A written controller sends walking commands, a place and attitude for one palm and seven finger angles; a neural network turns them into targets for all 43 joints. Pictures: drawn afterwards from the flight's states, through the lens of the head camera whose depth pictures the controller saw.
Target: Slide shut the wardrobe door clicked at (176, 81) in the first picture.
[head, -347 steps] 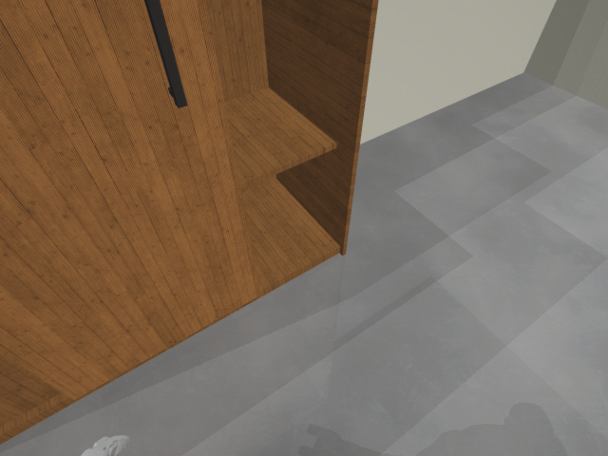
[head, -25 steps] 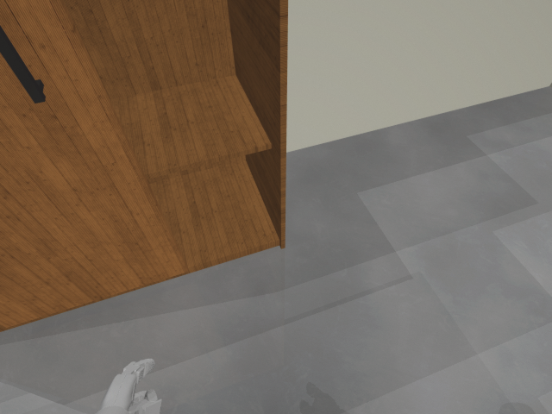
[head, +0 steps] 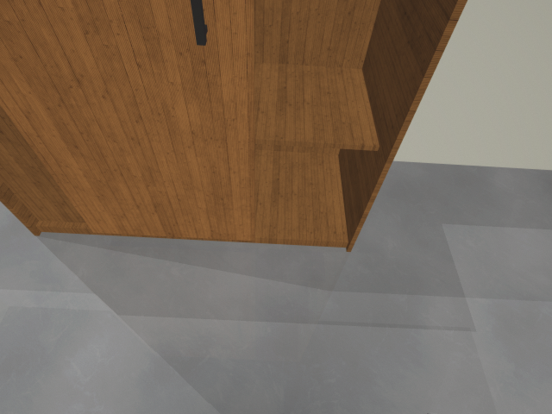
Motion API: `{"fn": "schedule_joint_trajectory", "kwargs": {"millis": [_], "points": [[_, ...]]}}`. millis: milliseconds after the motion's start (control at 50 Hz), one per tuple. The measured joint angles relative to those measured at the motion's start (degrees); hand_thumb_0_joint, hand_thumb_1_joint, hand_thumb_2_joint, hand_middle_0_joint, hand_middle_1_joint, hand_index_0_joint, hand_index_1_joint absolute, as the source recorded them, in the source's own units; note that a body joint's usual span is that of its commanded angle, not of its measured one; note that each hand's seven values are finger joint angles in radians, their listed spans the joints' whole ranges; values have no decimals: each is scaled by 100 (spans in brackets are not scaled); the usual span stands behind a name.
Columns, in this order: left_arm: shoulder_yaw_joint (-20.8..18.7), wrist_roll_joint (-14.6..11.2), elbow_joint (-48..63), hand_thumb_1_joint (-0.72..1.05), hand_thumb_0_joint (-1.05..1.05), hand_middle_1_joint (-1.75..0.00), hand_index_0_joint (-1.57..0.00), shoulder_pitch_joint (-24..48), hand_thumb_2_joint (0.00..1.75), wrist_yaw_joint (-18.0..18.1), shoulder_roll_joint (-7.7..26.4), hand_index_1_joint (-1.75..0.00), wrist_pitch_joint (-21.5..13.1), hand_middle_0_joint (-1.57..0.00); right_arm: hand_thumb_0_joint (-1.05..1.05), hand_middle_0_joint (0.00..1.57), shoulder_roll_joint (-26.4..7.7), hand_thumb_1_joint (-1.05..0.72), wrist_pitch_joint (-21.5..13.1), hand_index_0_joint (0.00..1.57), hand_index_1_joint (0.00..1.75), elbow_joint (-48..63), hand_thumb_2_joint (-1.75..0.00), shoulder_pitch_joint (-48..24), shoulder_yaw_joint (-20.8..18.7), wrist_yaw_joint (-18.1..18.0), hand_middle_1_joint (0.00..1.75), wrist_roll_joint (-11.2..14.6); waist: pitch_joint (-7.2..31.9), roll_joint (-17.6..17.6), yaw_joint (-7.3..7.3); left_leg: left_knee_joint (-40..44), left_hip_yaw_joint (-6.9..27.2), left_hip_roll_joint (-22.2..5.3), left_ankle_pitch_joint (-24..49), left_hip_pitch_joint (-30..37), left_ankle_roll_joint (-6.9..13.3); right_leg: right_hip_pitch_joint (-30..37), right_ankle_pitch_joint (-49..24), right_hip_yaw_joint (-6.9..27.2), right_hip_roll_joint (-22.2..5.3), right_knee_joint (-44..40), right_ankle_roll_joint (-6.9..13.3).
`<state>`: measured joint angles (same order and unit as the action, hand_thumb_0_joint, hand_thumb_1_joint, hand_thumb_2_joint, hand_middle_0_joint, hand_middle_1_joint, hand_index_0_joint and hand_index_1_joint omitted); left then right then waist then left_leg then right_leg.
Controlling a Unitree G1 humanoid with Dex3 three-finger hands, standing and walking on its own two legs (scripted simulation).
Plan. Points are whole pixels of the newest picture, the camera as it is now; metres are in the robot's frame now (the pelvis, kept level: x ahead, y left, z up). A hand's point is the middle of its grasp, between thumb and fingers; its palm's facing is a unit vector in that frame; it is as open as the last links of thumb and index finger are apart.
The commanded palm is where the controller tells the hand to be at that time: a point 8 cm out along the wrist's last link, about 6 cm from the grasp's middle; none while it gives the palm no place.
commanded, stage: take the last steps up to it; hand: left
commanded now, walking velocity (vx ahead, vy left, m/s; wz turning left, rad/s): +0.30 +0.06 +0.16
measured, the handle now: out of the picture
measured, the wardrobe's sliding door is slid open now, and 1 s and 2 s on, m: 0.39 0.39 0.39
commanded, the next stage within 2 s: come to a stop and stand still in 0.92 s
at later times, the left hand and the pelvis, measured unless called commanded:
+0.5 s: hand (168, 376) +0.18 +0.19 -0.14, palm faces +0.02 -0.98 -0.21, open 7.4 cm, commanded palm none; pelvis +0.10 +0.01 +0.01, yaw +3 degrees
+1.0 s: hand (190, 391) +0.16 +0.15 -0.15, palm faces +0.22 -0.96 -0.17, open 7.3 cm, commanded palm none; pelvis +0.25 +0.01 +0.02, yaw +6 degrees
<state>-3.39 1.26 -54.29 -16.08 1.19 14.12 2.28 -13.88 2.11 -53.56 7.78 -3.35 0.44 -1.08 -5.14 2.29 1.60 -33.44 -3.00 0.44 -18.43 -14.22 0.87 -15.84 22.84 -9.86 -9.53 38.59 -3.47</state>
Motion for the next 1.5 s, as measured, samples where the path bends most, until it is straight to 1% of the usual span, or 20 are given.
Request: {"fn": "schedule_joint_trajectory", "kwargs": {"millis": [60, 120, 180, 340, 480, 540, 600, 640, 700, 780, 860, 940, 1020, 1080, 1100, 1160, 1260, 1380, 1440, 1500], "points": [[-54, 7, -222, 91, 1, -30, -20, -75, 90, 12, 118, -30, 158, -20, 0, 20, 174, -91, -89, 20, 29, 20, -90, -42, 124, -30, 30, -46, 62, 118, 87, 38, -33, 21, -134, 98, 176, -467, 703, 420, 234, 1314, 45], [-48, 38, -392, 91, 1, -30, -20, -120, 90, -93, 102, -30, 149, -20, 0, 20, 283, -91, -185, 20, 30, 4, -90, 89, 194, -103, 30, -49, 213, 36, 50, 462, 32, 32, 32, 354, 211, -790, 335, 527, 373, 2188, 78], [-8, 52, -436, 91, 1, -30, -20, -113, 90, -169, 36, -30, 45, -20, 0, 20, 369, -91, -299, 20, 30, -84, -90, 305, 241, -136, 30, -24, 325, -33, 12, 918, 94, 117, 218, 637, 284, -964, -85, 592, 391, 2417, 64], [73, 60, -413, 91, 1, -30, -20, 149, 90, -196, -226, -30, -70, -20, 0, 20, 434, -93, -443, 20, 30, -524, -90, 1104, 198, -195, 30, -21, 478, -108, -175, 1548, 204, 385, 300, 1231, 359, -1106, -443, 648, 353, 1649, 31], [103, 19, -298, 91, 1, -30, -20, 585, 90, -221, -465, -30, -171, -20, 0, 20, 435, -92, -437, 20, 30, -987, -90, 1750, 181, -218, 30, -71, 382, -293, -458, 1493, 281, 389, -83, 1591, 226, -867, -470, 516, 484, 312, 188], [99, 21, -194, 91, 1, -30, -20, 710, 90, -230, -541, -30, -360, -20, 0, 20, 430, -91, -418, 20, 30, -1180, -90, 1966, 181, -206, 30, -45, 316, -439, -468, 823, 314, 262, -603, 1501, 105, -476, -910, 383, 657, -429, 376], [113, 4, -155, 91, 0, -30, -20, 740, 90, -183, -624, -30, -585, -20, 0, 20, 455, -91, -326, 20, 30, -1318, -90, 1935, 160, -145, 30, 3, 199, -563, -447, -1471, 353, 110, -896, 579, 180, -276, -738, 147, 751, -246, 688], [107, -23, -191, 91, 0, -30, -20, 586, 90, -140, -653, -30, -617, -20, 0, 20, 455, -91, -278, 20, 30, -1319, -90, 1823, 119, -102, 30, -6, 233, -519, -367, -2641, 273, 19, -592, -78, 194, 4, -685, 109, 784, -494, 742], [3, -63, -326, 94, -1, -30, -20, 289, 90, 1, -650, -30, -627, -20, 0, 20, 407, -91, -248, 20, 29, -1154, -90, 1538, 40, -77, 30, -37, 322, -508, -314, -3152, 240, -240, 68, -879, 110, 416, -844, 90, 873, -1087, 743], [36, -21, -580, 95, -1, -30, -20, -102, 90, 2, -595, -30, -620, -20, 0, 20, 357, -91, -257, 20, 29, -881, -90, 1115, -10, -61, 30, -71, 403, -519, -312, -2860, 256, -509, 631, -1552, -64, 838, -970, 62, 947, -1699, 753], [104, -6, -795, 94, 0, -30, -20, -456, 90, -23, -689, -30, -630, -20, 0, 20, 335, -92, -252, 20, 29, -717, -90, 744, -20, -20, 30, -69, 437, -534, -227, -2322, 195, -628, 924, -1812, -167, 1140, -927, 41, 977, -2006, 706], [167, 18, -941, 92, 0, -30, -20, -718, 90, -29, -813, -30, -637, -20, 0, 20, 318, -92, -242, 20, 29, -642, -90, 425, 0, 19, 30, -56, 421, -522, -71, -1523, 31, -602, 963, -1691, -168, 1359, -753, 2, 952, -2086, 601], [188, 48, -1044, 92, 0, -30, -20, -891, 90, -8, -873, -30, -606, -20, 0, 20, 360, -92, -270, 20, 29, -582, -90, 144, 62, 47, 30, -45, 347, -432, 118, -712, -130, -441, 714, -1277, -50, 1503, -453, -24, 870, -1942, 440], [191, 28, -1124, 91, 0, -30, -20, -1004, 90, 28, -870, -30, -536, -20, 0, 20, 420, -92, -402, 20, 29, -507, -90, 7, 144, 7, 30, -61, 287, -327, 179, 145, -221, -274, 1090, -674, 51, 1410, 4, 9, 743, -1317, 289], [204, -10, -1174, 91, 0, -30, -20, -964, 90, 54, -845, -30, -486, -20, 0, 20, 468, -92, -463, 20, 29, -504, -90, -42, 169, -40, 30, -68, 249, -241, 162, 123, -254, -205, 872, -624, 105, 1236, 174, 62, 641, -845, 280], [239, -91, -1219, 91, 1, -30, -20, -740, 90, 152, -760, -30, -339, -20, 0, 20, 639, -92, -471, 20, 29, -542, -90, -161, 306, -190, 30, -4, 135, -18, 224, 134, -417, -73, 480, -406, 253, 630, 846, 594, 578, 509, 259], [192, -40, -967, 91, 0, -30, -20, -255, 90, 168, -639, -30, -116, -20, -2, 20, 794, -93, -348, 20, 30, -497, -90, -321, 263, -360, 30, 77, 13, -66, 101, 655, -461, -110, 714, -110, 293, -241, 707, 840, 629, 1380, 156], [-39, 21, -489, 91, 0, -30, -20, 236, 90, 121, -266, -30, 53, -20, -3, 21, 653, -93, -201, 20, 30, -409, -90, -322, 154, -350, 30, 24, 8, -35, -11, 814, -465, -243, 884, -165, 217, -1038, 136, 1037, 727, 2348, 84], [-106, 27, -330, 91, 0, -30, -20, 356, 90, 99, -135, -30, 107, -20, -2, 21, 545, -93, -136, 20, 30, -426, -90, -169, 98, -321, 30, -13, 99, -59, -63, 777, -443, -303, 910, -235, 155, -983, 56, 1030, 727, 2203, 81], [-85, 30, -261, 91, 0, -30, -20, 401, 90, 77, -104, -30, 108, -20, -1, 20, 423, -92, -96, 20, 30, -450, -90, 2, 43, -287, 30, -49, 187, -148, -150, 726, -431, -345, 932, -298, 80, -608, 177, 917, 672, 1379, 134]]}}
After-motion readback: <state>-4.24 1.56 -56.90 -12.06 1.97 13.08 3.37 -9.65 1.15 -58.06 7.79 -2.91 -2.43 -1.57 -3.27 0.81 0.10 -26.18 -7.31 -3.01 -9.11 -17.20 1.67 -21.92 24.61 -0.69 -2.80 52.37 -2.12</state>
